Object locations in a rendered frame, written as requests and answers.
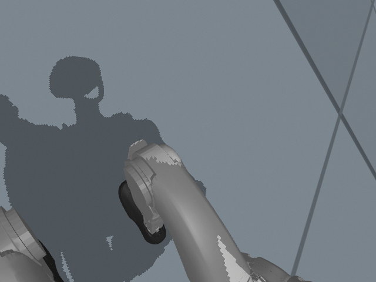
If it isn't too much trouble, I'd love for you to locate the left robot foot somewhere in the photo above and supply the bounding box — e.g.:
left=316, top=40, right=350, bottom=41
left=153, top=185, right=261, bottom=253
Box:
left=39, top=241, right=64, bottom=282

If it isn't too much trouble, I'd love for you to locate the right robot hand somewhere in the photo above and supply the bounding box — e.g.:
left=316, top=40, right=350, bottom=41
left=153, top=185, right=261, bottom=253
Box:
left=241, top=252, right=291, bottom=282

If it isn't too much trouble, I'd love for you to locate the right robot foot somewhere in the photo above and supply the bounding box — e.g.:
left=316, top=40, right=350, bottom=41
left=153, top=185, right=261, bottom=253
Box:
left=118, top=180, right=166, bottom=244

